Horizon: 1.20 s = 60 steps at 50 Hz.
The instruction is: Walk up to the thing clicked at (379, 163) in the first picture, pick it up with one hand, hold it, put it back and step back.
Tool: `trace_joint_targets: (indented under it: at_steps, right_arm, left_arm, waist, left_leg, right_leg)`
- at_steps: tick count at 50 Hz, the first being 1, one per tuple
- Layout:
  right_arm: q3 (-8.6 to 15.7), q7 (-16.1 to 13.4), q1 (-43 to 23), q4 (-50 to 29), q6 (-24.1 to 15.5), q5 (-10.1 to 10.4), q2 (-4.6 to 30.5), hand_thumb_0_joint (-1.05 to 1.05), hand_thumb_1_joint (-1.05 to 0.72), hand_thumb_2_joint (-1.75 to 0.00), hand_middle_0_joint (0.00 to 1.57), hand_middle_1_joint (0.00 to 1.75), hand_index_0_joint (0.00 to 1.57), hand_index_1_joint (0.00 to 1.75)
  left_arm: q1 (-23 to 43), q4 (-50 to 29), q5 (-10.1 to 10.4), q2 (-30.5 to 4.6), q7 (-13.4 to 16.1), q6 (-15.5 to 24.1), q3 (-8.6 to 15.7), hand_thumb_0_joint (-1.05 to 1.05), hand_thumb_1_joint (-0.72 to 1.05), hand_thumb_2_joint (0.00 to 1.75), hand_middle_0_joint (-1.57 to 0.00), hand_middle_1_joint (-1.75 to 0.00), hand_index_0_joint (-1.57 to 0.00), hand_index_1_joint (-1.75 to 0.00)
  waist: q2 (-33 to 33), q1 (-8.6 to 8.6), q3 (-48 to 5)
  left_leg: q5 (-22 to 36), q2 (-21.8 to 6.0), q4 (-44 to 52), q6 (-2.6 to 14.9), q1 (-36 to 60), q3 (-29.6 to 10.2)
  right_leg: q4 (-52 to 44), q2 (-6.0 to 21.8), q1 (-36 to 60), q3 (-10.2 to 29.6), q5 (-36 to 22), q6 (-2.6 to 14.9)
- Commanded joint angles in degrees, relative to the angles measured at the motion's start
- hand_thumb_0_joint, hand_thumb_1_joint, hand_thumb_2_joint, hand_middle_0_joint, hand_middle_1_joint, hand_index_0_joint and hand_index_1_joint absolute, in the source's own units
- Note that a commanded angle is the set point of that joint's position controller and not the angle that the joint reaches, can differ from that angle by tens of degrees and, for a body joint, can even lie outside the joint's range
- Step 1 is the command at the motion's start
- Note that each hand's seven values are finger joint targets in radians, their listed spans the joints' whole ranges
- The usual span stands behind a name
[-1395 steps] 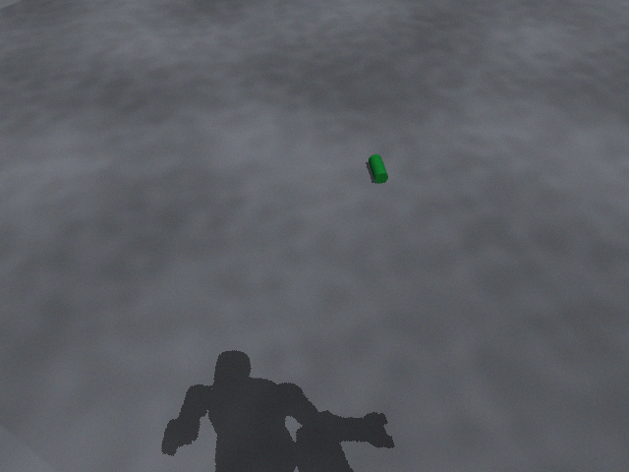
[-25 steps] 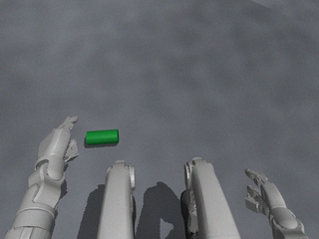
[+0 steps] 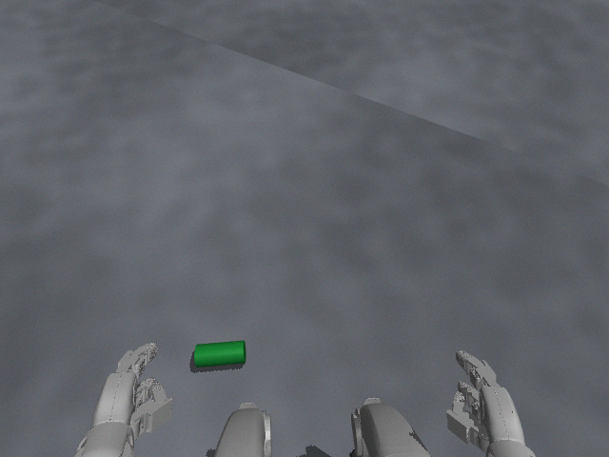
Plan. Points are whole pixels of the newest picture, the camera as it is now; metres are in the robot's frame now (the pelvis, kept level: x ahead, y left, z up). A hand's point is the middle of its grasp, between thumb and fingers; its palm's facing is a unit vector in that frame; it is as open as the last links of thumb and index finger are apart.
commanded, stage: home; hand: left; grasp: from above
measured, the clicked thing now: (220, 353) +0.42 +0.23 -0.64
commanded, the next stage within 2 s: none
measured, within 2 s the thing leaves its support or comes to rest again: neither
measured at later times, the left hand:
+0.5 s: hand (153, 421) +0.18 +0.18 +0.00, palm faces +0.08 -0.98 -0.19, open 7.4 cm
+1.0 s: hand (150, 411) +0.19 +0.18 +0.00, palm faces +0.07 -0.98 -0.19, open 7.4 cm
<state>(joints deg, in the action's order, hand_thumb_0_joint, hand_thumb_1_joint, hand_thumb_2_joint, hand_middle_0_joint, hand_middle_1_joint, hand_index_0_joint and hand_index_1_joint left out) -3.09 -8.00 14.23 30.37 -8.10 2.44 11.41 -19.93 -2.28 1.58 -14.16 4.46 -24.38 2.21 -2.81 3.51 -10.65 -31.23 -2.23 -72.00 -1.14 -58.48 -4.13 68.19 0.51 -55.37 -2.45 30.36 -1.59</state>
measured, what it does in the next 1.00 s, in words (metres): stands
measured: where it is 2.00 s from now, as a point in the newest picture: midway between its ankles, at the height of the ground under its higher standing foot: outside the picture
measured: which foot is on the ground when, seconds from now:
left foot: down 0.00-1.00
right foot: down 0.00-1.00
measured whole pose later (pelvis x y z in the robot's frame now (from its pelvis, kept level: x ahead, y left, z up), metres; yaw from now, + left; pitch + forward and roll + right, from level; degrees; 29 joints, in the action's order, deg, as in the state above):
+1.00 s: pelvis +0.03 +0.00 +0.05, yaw +1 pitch +10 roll -3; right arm -1.7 -10.5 16.9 31.4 -13.7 0.4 12.6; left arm -28.6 -7.6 3.3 -12.7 0.9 -25.8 2.0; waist -2.9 2.2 -9.6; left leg -28.5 -2.1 -58.2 -0.9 -39.7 -3.4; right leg 53.9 0.8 -36.4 -2.3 27.4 -1.8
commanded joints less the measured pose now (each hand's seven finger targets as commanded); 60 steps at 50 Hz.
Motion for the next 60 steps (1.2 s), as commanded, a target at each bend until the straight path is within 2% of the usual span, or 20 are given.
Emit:
trace_joint_targets:
  at_steps: [1,3,6,10,12,14,20,21,25,32,37,38,39,42,45,48,52,53,55,60]
  right_arm:
    - [3.03,-2.60,-0.34,-9.24,-4.66,-0.48,6.86,0.00,-0.90,-0.90,0.20,0.30,0.20,0.30]
    - [2.91,-3.08,-0.28,-10.00,-5.35,-0.67,6.85,0.00,-0.90,-0.90,0.20,0.30,0.20,0.30]
    - [3.01,-3.47,-0.16,-10.13,-6.33,-1.04,6.92,0.00,-0.90,-0.90,0.20,0.30,0.20,0.30]
    - [3.54,-3.54,-0.35,-10.71,-7.35,-1.35,7.33,0.00,-0.90,-0.90,0.20,0.30,0.20,0.30]
    - [3.90,-3.48,-0.25,-10.53,-7.99,-1.55,7.61,0.00,-0.90,-0.90,0.20,0.30,0.20,0.30]
    - [4.07,-3.44,-0.33,-10.16,-8.39,-1.65,7.96,0.00,-0.90,-0.90,0.20,0.30,0.20,0.30]
    - [4.30,-3.19,-1.13,-9.64,-9.22,-2.01,8.23,0.00,-0.90,-0.90,0.20,0.30,0.20,0.30]
    - [4.24,-3.18,-1.13,-9.62,-9.42,-2.04,8.16,0.00,-0.90,-0.90,0.20,0.30,0.20,0.30]
    - [4.24,-3.23,-1.28,-9.15,-9.48,-2.22,8.06,0.00,-0.90,-0.90,0.20,0.30,0.20,0.30]
    - [4.05,-3.28,-1.98,-8.90,-9.49,-2.34,7.98,0.00,-0.90,-0.90,0.20,0.30,0.20,0.30]
    - [4.25,-3.38,-1.45,-8.56,-9.46,-2.34,8.05,0.00,-0.90,-0.90,0.20,0.30,0.20,0.30]
    - [4.16,-3.44,-1.61,-8.47,-9.35,-2.22,7.98,0.00,-0.90,-0.90,0.20,0.30,0.20,0.30]
    - [4.17,-3.44,-1.46,-8.40,-9.42,-2.30,8.09,0.00,-0.90,-0.90,0.20,0.30,0.20,0.30]
    - [4.36,-3.33,-1.32,-8.08,-9.38,-2.33,8.10,0.00,-0.90,-0.90,0.20,0.30,0.20,0.30]
    - [4.38,-3.22,-1.54,-8.32,-9.21,-2.28,8.31,0.00,-0.90,-0.90,0.20,0.30,0.20,0.30]
    - [4.49,-3.19,-1.07,-8.30,-9.04,-2.31,8.19,0.00,-0.90,-0.90,0.20,0.30,0.20,0.30]
    - [4.47,-3.11,-1.17,-8.28,-8.98,-2.31,8.25,0.00,-0.90,-0.90,0.20,0.30,0.20,0.30]
    - [4.48,-3.11,-1.52,-8.41,-8.95,-2.30,8.45,0.00,-0.90,-0.90,0.20,0.30,0.20,0.30]
    - [4.45,-3.03,-1.60,-8.40,-9.06,-2.25,8.44,0.00,-0.90,-0.90,0.20,0.30,0.20,0.30]
    - [4.34,-3.16,-1.59,-8.74,-9.03,-2.27,8.06,0.00,-0.90,-0.90,0.20,0.30,0.20,0.30]
  left_arm:
    - [-4.59,-14.43,1.99,-4.56,0.44,0.30,3.88,0.00,0.90,0.90,-0.20,-0.30,-0.20,-0.30]
    - [-6.10,-16.05,2.47,-4.18,0.12,-0.35,3.95,0.00,0.90,0.90,-0.20,-0.30,-0.20,-0.30]
    - [-7.70,-16.24,2.42,-3.52,-0.75,-0.75,3.42,0.00,0.90,0.90,-0.20,-0.30,-0.20,-0.30]
    - [-9.46,-17.45,2.00,-3.67,-1.86,-0.78,3.17,0.00,0.90,0.90,-0.20,-0.30,-0.20,-0.30]
    - [-8.81,-17.52,2.00,-3.56,-2.45,-0.67,3.02,0.00,0.90,0.90,-0.20,-0.30,-0.20,-0.30]
    - [-8.33,-16.10,1.84,-3.45,-2.92,-0.46,3.06,0.00,0.90,0.90,-0.20,-0.30,-0.20,-0.30]
    - [-6.47,-17.11,1.34,-4.34,-3.41,0.69,3.50,0.00,0.90,0.90,-0.20,-0.30,-0.20,-0.30]
    - [-6.45,-16.99,1.19,-4.25,-3.41,0.81,3.29,0.00,0.90,0.90,-0.20,-0.30,-0.20,-0.30]
    - [-6.99,-17.07,1.20,-4.57,-3.22,1.23,3.84,0.00,0.90,0.90,-0.20,-0.30,-0.20,-0.30]
    - [-7.40,-16.51,1.07,-4.33,-2.93,1.36,3.45,0.00,0.90,0.90,-0.20,-0.30,-0.20,-0.30]
    - [-7.99,-16.49,1.06,-4.21,-2.86,1.41,3.30,0.00,0.90,0.90,-0.20,-0.30,-0.20,-0.30]
    - [-7.85,-16.51,1.14,-4.28,-2.82,1.41,3.17,0.00,0.90,0.90,-0.20,-0.30,-0.20,-0.30]
    - [-7.50,-16.38,1.08,-4.15,-2.83,1.52,3.02,0.00,0.90,0.90,-0.20,-0.30,-0.20,-0.30]
    - [-8.32,-16.48,1.17,-4.14,-2.89,1.62,3.24,0.00,0.90,0.90,-0.20,-0.30,-0.20,-0.30]
    - [-8.06,-16.16,1.26,-4.41,-2.88,1.69,3.38,0.00,0.90,0.90,-0.20,-0.30,-0.20,-0.30]
    - [-8.37,-15.94,1.21,-4.26,-3.02,1.51,3.12,0.00,0.90,0.90,-0.20,-0.30,-0.20,-0.30]
    - [-7.68,-15.82,1.15,-4.39,-3.10,1.32,3.10,0.00,0.90,0.90,-0.20,-0.30,-0.20,-0.30]
    - [-7.03,-15.64,0.88,-4.33,-3.07,1.31,2.57,0.00,0.90,0.90,-0.20,-0.30,-0.20,-0.30]
    - [-6.86,-15.79,1.06,-4.49,-3.05,1.35,3.30,0.00,0.90,0.90,-0.20,-0.30,-0.20,-0.30]
    - [-7.24,-16.25,1.06,-4.65,-2.93,1.20,3.39,0.00,0.90,0.90,-0.20,-0.30,-0.20,-0.30]
  waist:
    - [-1.64,-0.73,-11.12]
    - [-0.97,-0.89,-9.01]
    - [-0.58,-0.68,-4.41]
    - [0.47,-1.07,-2.68]
    - [1.30,-0.39,-2.59]
    - [1.67,-0.49,-0.97]
    - [0.13,-0.92,-1.67]
    - [-0.13,-0.57,-2.22]
    - [0.83,-1.10,-3.94]
    - [1.54,-1.34,-2.67]
    - [0.20,-1.21,-4.17]
    - [0.82,-1.56,-3.65]
    - [0.93,-1.01,-3.35]
    - [-0.67,-1.76,-4.59]
    - [0.58,-1.71,-3.10]
    - [0.08,-1.34,-4.30]
    - [-0.42,-1.55,-3.61]
    - [-0.43,-1.07,-2.28]
    - [-0.09,-1.28,-1.78]
    - [0.91,-1.35,-3.23]
  left_leg:
    - [16.34,1.72,16.76,1.38,18.71,0.87]
    - [16.47,1.81,18.31,1.50,19.67,1.13]
    - [13.03,1.71,21.23,1.62,19.97,0.78]
    - [13.08,2.13,22.62,1.80,21.05,1.42]
    - [14.02,2.29,22.58,1.91,21.79,1.85]
    - [13.52,2.30,22.84,1.91,21.71,2.04]
    - [13.38,2.28,23.43,1.66,23.41,1.98]
    - [13.72,2.27,23.43,1.64,23.70,1.80]
    - [16.00,2.69,22.00,1.86,24.17,2.59]
    - [13.59,2.58,22.88,1.90,23.27,2.24]
    - [17.50,2.19,22.79,1.58,24.85,1.89]
    - [17.45,2.25,22.79,1.66,24.63,1.93]
    - [16.93,2.18,22.86,1.72,24.58,2.00]
    - [18.82,1.85,23.34,1.24,25.43,1.45]
    - [18.28,1.88,23.36,1.45,24.54,1.52]
    - [19.57,1.92,22.97,1.40,25.17,1.54]
    - [18.34,2.01,23.22,1.44,24.81,1.81]
    - [16.44,1.74,23.86,1.46,24.71,1.61]
    - [14.43,1.68,24.37,1.47,24.22,1.20]
    - [15.22,2.26,22.97,1.73,23.90,2.27]
  right_leg:
    - [-15.78,-1.64,15.37,-0.96,-15.47,1.93]
    - [-17.68,-1.68,16.95,-1.33,-15.66,1.78]
    - [-20.15,-1.74,16.98,-1.70,-12.49,1.74]
    - [-22.16,-1.80,18.62,-2.08,-11.80,1.53]
    - [-22.52,-1.77,18.94,-1.99,-12.65,1.40]
    - [-22.72,-1.64,18.64,-2.03,-12.16,1.36]
    - [-22.62,-1.55,19.10,-1.89,-12.08,1.30]
    - [-22.34,-1.63,19.08,-1.91,-12.41,1.37]
    - [-22.84,-1.13,21.37,-1.08,-15.29,1.05]
    - [-23.36,-1.30,21.12,-1.49,-12.89,1.07]
    - [-22.03,-1.66,21.25,-1.77,-16.01,1.33]
    - [-22.41,-1.58,21.51,-1.75,-16.05,1.24]
    - [-22.34,-1.65,21.22,-1.73,-15.73,1.20]
    - [-21.41,-1.83,21.54,-2.08,-16.33,1.63]
    - [-21.87,-1.81,21.73,-2.07,-16.13,1.47]
    - [-21.73,-1.73,22.09,-1.92,-17.26,1.56]
    - [-22.03,-1.62,21.61,-1.69,-16.35,1.51]
    - [-22.17,-1.83,20.54,-1.94,-14.62,1.47]
    - [-22.43,-1.77,20.46,-2.08,-12.80,1.52]
    - [-23.23,-1.39,21.68,-1.36,-14.18,1.23]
